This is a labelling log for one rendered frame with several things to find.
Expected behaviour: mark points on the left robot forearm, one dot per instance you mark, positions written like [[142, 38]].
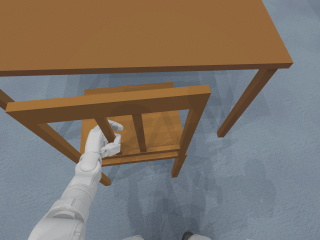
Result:
[[78, 197]]

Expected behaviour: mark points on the chair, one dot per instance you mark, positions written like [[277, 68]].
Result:
[[149, 114]]

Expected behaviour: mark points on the left robot upper arm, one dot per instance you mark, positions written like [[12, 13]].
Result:
[[51, 228]]

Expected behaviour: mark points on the table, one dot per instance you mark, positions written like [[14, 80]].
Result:
[[78, 37]]

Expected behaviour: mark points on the left robot hand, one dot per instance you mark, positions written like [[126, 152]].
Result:
[[96, 141]]

